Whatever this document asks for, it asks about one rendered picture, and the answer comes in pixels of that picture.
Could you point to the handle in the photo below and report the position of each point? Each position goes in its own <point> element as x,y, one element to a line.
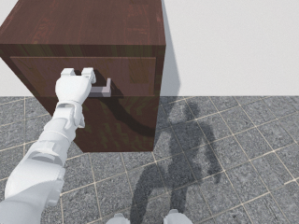
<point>101,91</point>

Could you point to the robot right shin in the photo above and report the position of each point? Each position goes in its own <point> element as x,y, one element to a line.
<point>173,211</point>

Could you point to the cabinet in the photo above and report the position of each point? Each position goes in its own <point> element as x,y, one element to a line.
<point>94,28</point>

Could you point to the robot left forearm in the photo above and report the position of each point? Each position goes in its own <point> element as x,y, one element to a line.
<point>55,140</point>

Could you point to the robot right thigh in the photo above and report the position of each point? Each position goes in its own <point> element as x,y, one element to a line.
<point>176,218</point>

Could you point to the robot left hand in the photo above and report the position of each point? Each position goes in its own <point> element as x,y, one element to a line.
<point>75,88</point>

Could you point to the drawer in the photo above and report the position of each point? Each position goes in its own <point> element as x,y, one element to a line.
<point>130,76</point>

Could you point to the robot left upper arm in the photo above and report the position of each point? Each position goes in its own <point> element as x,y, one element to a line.
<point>36,185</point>

